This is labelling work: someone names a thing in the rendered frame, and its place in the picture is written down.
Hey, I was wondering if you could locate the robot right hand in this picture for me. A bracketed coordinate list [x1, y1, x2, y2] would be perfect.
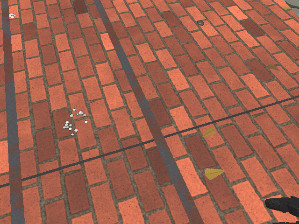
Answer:
[265, 196, 299, 224]

